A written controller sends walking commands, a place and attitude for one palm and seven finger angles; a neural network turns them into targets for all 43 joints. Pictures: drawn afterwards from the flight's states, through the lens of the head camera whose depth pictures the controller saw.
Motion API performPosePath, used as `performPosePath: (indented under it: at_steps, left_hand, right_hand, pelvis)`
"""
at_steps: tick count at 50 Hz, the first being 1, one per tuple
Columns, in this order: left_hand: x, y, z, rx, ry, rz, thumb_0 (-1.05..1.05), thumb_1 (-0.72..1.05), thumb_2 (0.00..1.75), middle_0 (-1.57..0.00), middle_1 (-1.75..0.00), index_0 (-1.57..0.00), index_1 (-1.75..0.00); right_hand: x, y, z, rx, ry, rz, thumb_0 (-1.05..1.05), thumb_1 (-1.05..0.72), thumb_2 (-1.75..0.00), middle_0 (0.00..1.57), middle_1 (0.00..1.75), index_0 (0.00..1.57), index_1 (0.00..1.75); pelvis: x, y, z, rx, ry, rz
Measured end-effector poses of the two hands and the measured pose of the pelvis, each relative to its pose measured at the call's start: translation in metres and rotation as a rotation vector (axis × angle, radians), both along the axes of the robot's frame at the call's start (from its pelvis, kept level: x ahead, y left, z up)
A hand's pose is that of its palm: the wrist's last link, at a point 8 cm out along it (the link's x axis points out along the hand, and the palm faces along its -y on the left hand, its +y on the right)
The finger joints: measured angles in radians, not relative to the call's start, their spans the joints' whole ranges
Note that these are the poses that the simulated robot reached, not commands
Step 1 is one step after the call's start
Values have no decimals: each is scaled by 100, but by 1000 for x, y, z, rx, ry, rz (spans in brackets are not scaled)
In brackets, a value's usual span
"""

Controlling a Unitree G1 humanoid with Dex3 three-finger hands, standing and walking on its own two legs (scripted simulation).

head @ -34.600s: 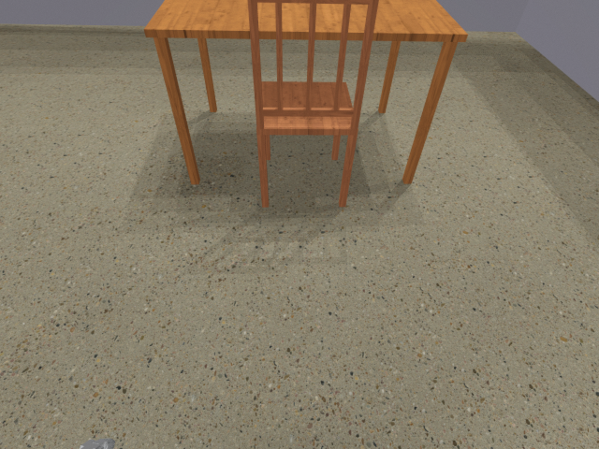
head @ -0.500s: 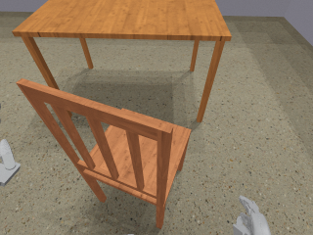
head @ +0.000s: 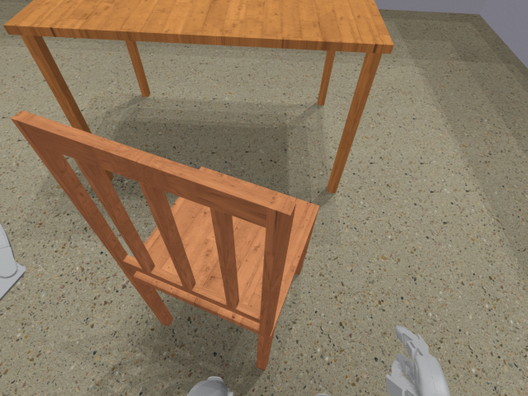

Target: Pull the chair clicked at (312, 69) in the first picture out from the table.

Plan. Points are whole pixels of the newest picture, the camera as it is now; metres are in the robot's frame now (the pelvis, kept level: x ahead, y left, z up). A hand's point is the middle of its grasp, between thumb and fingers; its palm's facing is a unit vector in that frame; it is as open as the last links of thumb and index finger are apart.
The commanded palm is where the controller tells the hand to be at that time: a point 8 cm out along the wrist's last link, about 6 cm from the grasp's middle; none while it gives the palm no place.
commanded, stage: step back with the hand held close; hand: left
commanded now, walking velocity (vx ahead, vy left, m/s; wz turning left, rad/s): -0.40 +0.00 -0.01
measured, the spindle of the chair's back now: (174, 245) +0.36 +0.19 -0.05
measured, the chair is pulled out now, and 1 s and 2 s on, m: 0.57 0.57 0.57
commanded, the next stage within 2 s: stop stepping back and stand still in 0.74 s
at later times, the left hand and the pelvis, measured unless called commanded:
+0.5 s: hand (18, 285) +0.19 +0.25 +0.18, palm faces +0.40 -0.76 -0.50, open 7.4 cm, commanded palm +0.13 +0.29 +0.19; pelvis -0.01 -0.01 +0.01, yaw +0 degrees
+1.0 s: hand out of the picture +0.08 +0.21 +0.17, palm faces +0.34 -0.77 -0.53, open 7.4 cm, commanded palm +0.03 +0.25 +0.19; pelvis -0.12 -0.04 +0.01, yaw -3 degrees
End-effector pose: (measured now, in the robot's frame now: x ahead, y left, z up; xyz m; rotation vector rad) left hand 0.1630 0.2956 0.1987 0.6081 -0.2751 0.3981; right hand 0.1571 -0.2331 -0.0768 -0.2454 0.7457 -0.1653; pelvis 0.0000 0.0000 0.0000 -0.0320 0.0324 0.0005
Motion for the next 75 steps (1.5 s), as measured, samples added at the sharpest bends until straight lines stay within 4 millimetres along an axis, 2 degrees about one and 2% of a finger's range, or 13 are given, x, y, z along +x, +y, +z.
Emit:
performPosePath:
  at_steps: [7,11,18,21,26,31,38,45,51,57,61,66,75]
  left_hand:
    - [6,6,2,10,-11,-26,1,88,90,-21,-30,-21,-30]
    - [7,8,2,34,-4,-18,1,88,90,-21,-30,-21,-30]
    - [-4,-19,2,3,-4,-55,1,89,90,-21,-30,-21,-30]
    - [-9,-24,3,-11,1,-64,1,88,90,-21,-30,-21,-30]
    - [-17,-5,3,5,20,-27,1,88,90,-22,-30,-21,-30]
    - [-30,6,-4,-15,31,-19,1,88,90,-21,-30,-21,-30]
    - [-58,-27,10,-27,-8,-89,1,89,90,-21,-30,-21,-30]
    - [-92,-54,10,26,43,-112,1,89,90,-21,-30,-21,-30]
    - [-121,-44,-7,-24,121,-36,1,88,90,-22,-30,-21,-30]
    - [-149,-35,-1,-44,27,-18,1,88,90,-22,-30,-21,-30]
    - [-163,-33,6,-24,-14,10,1,88,90,-21,-30,-21,-30]
    - [-171,-36,5,-50,-32,48,1,89,90,-21,-30,-21,-30]
    - [-164,-37,-3,-77,5,16,1,89,90,-21,-30,-21,-30]
  right_hand:
    - [1,-1,4,-27,17,-25,1,-90,-90,21,30,20,30]
    - [4,2,5,-16,-7,-23,1,-90,-90,21,30,20,30]
    - [3,-1,0,28,-16,21,1,-90,-90,21,30,20,30]
    - [-4,-7,1,24,11,6,1,-90,-90,21,30,20,30]
    - [-15,-10,10,-14,25,-28,1,-90,-90,21,30,20,30]
    - [-28,-4,16,-17,3,-22,1,-90,-90,20,30,20,30]
    - [-59,0,16,49,-27,28,1,-90,-90,21,30,20,30]
    - [-109,-29,0,89,11,-20,1,-90,-90,21,30,20,30]
    - [-158,-59,9,17,30,-101,1,-90,-90,21,30,20,30]
    - [-190,-68,20,-45,14,-110,1,-90,-90,20,30,20,30]
    - [-194,-61,16,-7,-15,-90,1,-90,-90,20,30,19,30]
    - [-189,-49,8,41,-13,-43,1,-90,-90,20,30,20,30]
    - [-178,-37,14,42,-25,-17,1,-90,-90,21,30,20,30]
  pelvis:
    - [5,6,2,-3,5,-3]
    - [5,2,1,2,9,3]
    - [-6,-14,1,-21,-4,3]
    - [-8,-13,5,6,1,2]
    - [-16,-5,9,27,9,7]
    - [-34,-2,9,34,-7,-6]
    - [-64,-17,14,-1,-15,-31]
    - [-106,-39,10,4,-17,-43]
    - [-125,-39,13,46,-21,-38]
    - [-143,-35,15,35,-57,-15]
    - [-150,-38,14,26,-68,4]
    - [-155,-43,13,21,-75,7]
    - [-156,-38,16,20,-77,-5]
